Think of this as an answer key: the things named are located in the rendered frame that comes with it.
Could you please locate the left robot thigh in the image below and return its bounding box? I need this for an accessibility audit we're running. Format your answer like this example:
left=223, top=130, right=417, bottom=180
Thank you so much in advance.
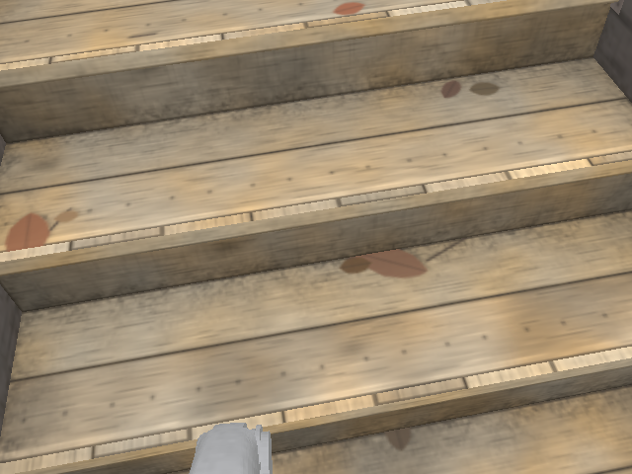
left=189, top=423, right=273, bottom=474

